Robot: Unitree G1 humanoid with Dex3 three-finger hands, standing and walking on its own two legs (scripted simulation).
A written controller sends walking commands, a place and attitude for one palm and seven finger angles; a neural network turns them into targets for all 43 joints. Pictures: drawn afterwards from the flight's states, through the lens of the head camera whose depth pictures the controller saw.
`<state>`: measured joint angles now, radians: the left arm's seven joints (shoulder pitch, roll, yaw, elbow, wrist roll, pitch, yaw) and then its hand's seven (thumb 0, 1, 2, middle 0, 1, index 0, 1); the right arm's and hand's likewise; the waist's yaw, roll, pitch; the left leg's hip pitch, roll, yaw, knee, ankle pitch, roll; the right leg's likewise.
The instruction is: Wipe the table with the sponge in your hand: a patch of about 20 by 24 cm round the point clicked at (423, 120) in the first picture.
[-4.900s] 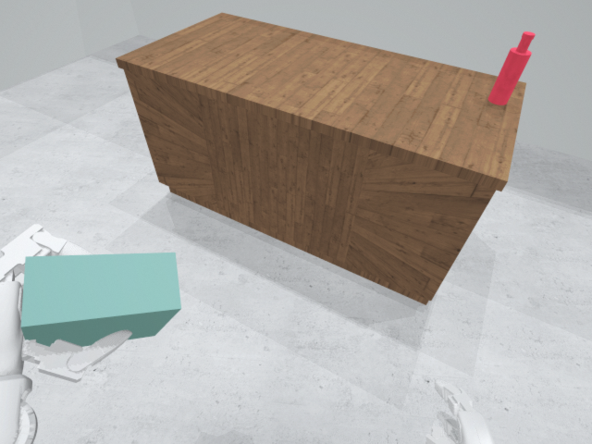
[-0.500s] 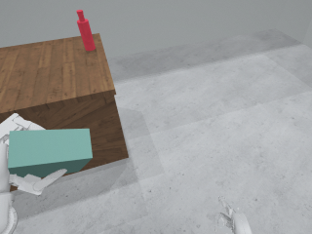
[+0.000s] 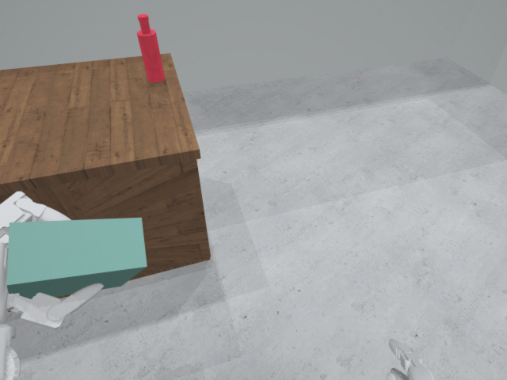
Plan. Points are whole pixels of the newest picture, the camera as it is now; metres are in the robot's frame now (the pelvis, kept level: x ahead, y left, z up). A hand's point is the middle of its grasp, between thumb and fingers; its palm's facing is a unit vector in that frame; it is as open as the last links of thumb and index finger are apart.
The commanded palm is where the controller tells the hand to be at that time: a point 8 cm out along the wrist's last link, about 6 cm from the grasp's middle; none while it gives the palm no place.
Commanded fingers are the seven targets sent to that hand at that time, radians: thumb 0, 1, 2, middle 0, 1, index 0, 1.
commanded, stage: take the last steps up to it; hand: left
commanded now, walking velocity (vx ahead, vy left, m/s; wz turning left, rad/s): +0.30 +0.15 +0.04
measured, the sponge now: (95, 258) +0.23 +0.21 +0.14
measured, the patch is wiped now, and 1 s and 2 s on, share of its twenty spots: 0.00 0.00 0.00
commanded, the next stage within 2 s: come to a stop and stand still in 1.30 s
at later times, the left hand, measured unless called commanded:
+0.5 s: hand (61, 193) +0.30 +0.28 +0.17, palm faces +0.36 -0.80 -0.48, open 10.2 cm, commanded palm +0.25 +0.33 +0.18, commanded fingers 0.00 0.10 1.30 -1.20 -1.60 -1.20 -1.60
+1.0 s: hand (61, 135) +0.42 +0.33 +0.18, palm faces +0.42 -0.76 -0.50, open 10.2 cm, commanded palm +0.36 +0.37 +0.18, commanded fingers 0.00 0.10 1.30 -1.20 -1.60 -1.20 -1.60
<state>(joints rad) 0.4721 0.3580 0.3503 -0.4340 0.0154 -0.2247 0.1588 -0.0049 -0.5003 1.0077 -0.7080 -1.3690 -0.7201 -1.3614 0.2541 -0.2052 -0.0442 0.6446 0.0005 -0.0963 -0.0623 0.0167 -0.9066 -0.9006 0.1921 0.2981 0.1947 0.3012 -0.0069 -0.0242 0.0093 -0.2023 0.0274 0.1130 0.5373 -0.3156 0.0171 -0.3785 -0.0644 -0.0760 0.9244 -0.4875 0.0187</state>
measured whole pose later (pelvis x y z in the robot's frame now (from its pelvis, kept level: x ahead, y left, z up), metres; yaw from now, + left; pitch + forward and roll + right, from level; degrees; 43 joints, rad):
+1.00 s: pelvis +0.21 +0.09 +0.00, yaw +1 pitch +0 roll +2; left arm 0.45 0.36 0.36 -0.42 -0.01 -0.24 0.12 0.00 -0.50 1.01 -0.71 -1.37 -0.72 -1.36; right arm 0.20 -0.19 0.00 0.70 0.01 -0.07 -0.03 0.02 -0.90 -0.90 0.20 0.30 0.20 0.30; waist 0.02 0.05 0.04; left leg -0.43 0.02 0.07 1.14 -0.41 -0.02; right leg -0.29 -0.06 -0.19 0.63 -0.34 -0.07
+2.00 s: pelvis +0.26 +0.14 +0.01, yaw -4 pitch -2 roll +0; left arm 0.42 0.30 0.29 -0.38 -0.03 -0.17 0.09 -0.01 -0.50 1.01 -0.71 -1.37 -0.73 -1.36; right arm 0.24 -0.26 -0.02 0.60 0.02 -0.12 -0.04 0.02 -0.90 -0.90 0.20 0.30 0.20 0.30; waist 0.01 -0.01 0.04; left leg -0.26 0.02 0.04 0.49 -0.21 0.02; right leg -0.21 0.05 -0.08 0.45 -0.21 -0.06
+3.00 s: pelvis +0.30 +0.20 +0.01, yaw -3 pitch -1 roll -2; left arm 0.43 0.36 0.33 -0.46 -0.03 -0.16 0.11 -0.01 -0.50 1.01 -0.71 -1.37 -0.73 -1.36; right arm 0.21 -0.20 0.03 0.57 0.00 -0.09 -0.04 0.01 -0.90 -0.90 0.20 0.30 0.20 0.30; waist 0.03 -0.02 0.04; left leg -0.21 -0.06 0.01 0.43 -0.20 0.08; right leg -0.14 0.00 -0.06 0.37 -0.21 0.00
